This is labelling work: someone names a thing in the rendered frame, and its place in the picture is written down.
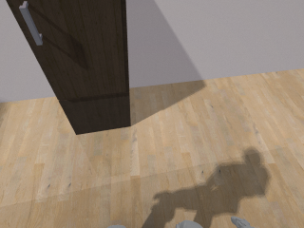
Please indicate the cupboard door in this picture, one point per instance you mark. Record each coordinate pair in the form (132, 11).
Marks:
(83, 44)

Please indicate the right robot hand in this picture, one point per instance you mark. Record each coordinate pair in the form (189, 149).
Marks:
(241, 223)

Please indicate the handle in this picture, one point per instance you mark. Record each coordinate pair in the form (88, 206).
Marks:
(31, 26)

